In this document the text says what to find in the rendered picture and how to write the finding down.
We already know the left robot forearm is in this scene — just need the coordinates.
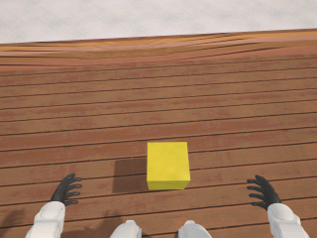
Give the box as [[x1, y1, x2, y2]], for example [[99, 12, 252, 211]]
[[25, 201, 65, 238]]

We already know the right robot forearm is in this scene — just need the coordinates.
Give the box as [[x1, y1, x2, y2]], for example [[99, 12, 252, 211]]
[[267, 203, 310, 238]]

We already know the robot left shin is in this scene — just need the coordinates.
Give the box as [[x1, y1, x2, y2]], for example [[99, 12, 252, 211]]
[[126, 220, 137, 225]]

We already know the right robot hand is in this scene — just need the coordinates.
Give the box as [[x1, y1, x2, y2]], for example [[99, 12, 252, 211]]
[[247, 175, 282, 211]]

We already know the left robot hand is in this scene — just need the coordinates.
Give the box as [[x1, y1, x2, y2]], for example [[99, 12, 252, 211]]
[[50, 173, 83, 207]]

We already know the carton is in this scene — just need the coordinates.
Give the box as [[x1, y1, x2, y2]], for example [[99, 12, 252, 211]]
[[147, 142, 190, 190]]

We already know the left robot thigh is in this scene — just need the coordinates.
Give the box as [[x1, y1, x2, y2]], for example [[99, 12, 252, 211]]
[[110, 223, 142, 238]]

